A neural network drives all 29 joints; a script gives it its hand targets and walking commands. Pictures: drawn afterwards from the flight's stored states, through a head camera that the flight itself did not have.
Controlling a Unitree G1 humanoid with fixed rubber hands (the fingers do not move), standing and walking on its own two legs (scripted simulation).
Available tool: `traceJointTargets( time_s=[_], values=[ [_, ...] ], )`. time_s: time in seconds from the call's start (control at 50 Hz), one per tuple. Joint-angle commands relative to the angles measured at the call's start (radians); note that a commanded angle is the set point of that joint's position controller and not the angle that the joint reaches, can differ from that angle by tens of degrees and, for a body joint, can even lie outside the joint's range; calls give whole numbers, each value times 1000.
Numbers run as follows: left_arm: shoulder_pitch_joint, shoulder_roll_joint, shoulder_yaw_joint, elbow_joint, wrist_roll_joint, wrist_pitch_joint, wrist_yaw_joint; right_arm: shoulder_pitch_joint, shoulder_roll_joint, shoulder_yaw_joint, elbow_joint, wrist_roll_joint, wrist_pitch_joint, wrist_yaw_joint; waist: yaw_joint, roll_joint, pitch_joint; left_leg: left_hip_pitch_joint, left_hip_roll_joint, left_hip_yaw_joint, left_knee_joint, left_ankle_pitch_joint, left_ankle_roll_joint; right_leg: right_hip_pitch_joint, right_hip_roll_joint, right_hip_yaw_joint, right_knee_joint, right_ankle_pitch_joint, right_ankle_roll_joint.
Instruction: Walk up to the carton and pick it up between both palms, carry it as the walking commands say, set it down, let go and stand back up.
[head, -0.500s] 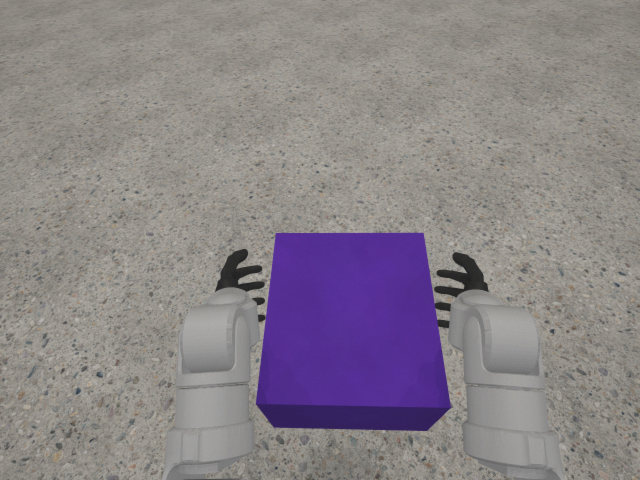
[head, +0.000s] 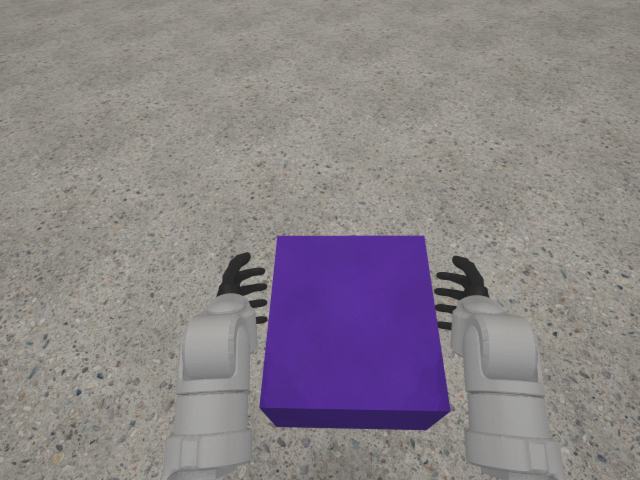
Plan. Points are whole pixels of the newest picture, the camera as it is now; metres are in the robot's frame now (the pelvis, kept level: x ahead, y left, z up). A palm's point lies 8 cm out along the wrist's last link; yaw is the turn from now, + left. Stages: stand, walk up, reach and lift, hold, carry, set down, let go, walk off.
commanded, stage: carry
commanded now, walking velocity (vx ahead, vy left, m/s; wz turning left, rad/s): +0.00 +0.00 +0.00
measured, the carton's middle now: (350, 331) +0.32 -0.01 -0.01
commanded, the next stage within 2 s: hold in 0.68 s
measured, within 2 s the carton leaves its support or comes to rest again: neither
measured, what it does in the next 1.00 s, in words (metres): stands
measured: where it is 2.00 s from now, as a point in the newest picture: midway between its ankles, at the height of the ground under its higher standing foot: outside the picture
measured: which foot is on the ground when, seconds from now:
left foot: down 0.00-1.00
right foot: down 0.00-1.00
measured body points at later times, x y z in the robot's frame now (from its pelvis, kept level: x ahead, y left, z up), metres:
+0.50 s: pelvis +0.00 +0.00 +0.00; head -0.03 +0.00 +0.45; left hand +0.30 +0.14 +0.06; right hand +0.29 -0.16 +0.06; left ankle -0.01 +0.09 -0.73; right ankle +0.04 -0.14 -0.73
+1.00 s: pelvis -0.01 -0.03 +0.01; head -0.05 -0.04 +0.46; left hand +0.28 +0.13 +0.05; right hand +0.29 -0.17 +0.06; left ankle -0.01 +0.09 -0.73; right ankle +0.04 -0.16 -0.73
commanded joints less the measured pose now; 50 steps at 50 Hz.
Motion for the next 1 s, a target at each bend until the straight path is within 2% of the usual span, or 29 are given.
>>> traceJointTargets(
  time_s=[0.0, 0.24, 0.66, 0.68, 0.7, 0.72, 0.74, 0.76, 0.78, 0.8, 0.82, 0.84, 0.86, 0.88, 0.92, 0.98],
  values=[
    [-433, -1002, -603, -54, -402, -17, -342, -506, 951, 594, -87, 408, -35, 386, -1, 8, -272, 63, 128, -101, -92, 280, -8, 130, -67, 51, -33, 185, -14],
    [-358, -941, -614, -85, -381, -46, -338, -430, 888, 607, -131, 378, -69, 379, -2, 11, -252, 53, 138, -103, -92, 269, -9, 117, -73, 47, -40, 168, -21],
    [-322, -860, -554, -19, -303, -177, -318, -389, 808, 558, -66, 310, -199, 362, -5, 5, -243, 45, 135, -95, -105, 210, -12, 117, -75, 51, -60, 153, -32],
    [-62, -864, -381, 397, -95, -235, -337, -165, 755, 342, 281, 120, -271, 374, -24, 112, 32, 106, -68, -225, -225, 303, -5, 210, 166, 149, -133, 196, -78],
    [-144, -834, -395, 223, -113, -353, -340, -199, 771, 402, 148, 125, -370, 375, -51, 42, -59, 175, -66, -226, -220, 363, -2, 263, 148, 171, -144, 274, -68],
    [-237, -873, -473, 149, -143, -404, -349, -284, 819, 459, 81, 140, -416, 384, -67, 26, -118, 194, -70, -235, -206, 440, -3, 290, 153, 175, -129, 344, -63],
    [-306, -929, -532, 85, -177, -428, -358, -354, 865, 520, 20, 171, -432, 401, -60, 19, -198, 222, -69, -238, -193, 516, -11, 296, 160, 168, -121, 394, -53],
    [-298, -970, -568, 66, -195, -432, -360, -379, 879, 568, -34, 205, -434, 418, -45, 21, -278, 284, -65, -237, -187, 610, -26, 288, 171, 155, -122, 436, -42],
    [-301, -994, -603, 39, -203, -434, -356, -406, 865, 595, -84, 225, -439, 433, -50, 43, -336, 333, -62, -239, -184, 662, -47, 278, 188, 145, -132, 429, -36],
    [-284, -999, -614, 57, -201, -430, -352, -422, 856, 620, -103, 238, -438, 444, -42, 52, -345, 339, -61, -242, -186, 658, -58, 272, 195, 141, -143, 397, -35],
    [-259, -988, -605, 83, -189, -426, -348, -412, 836, 619, -93, 236, -431, 451, -36, 55, -326, 334, -63, -242, -199, 612, -63, 265, 196, 139, -160, 356, -36],
    [-250, -973, -594, 108, -179, -421, -350, -383, 822, 599, -60, 219, -422, 454, -44, 52, -285, 315, -67, -241, -216, 533, -64, 266, 193, 139, -179, 311, -38],
    [-279, -954, -589, 127, -179, -420, -360, -358, 818, 559, -11, 193, -413, 452, -71, 38, -232, 277, -74, -236, -234, 418, -58, 274, 188, 140, -196, 258, -39],
    [-300, -937, -568, 154, -173, -420, -371, -352, 822, 529, 42, 173, -405, 452, -76, 21, -179, 247, -80, -230, -251, 306, -49, 267, 181, 140, -214, 188, -38],
    [-367, -918, -525, 195, -167, -425, -394, -388, 853, 490, 121, 149, -397, 459, -63, -6, -110, 199, -91, -213, -273, 133, -29, 253, 167, 140, -243, 52, -36],
    [-469, -916, -472, 258, -163, -432, -422, -487, 914, 473, 205, 147, -391, 475, -23, -22, -98, 143, -99, -194, -273, 14, -4, 262, 157, 142, -252, -60, -32]
  ],
)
